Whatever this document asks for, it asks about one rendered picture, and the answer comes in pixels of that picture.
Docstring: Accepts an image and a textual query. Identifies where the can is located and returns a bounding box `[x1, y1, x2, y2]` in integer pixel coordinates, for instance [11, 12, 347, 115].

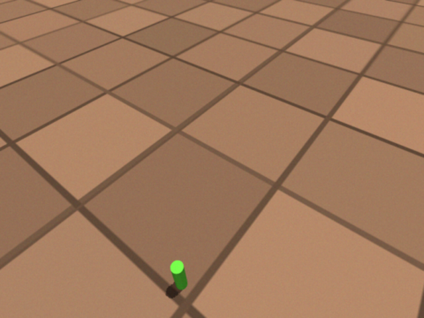
[170, 260, 187, 290]

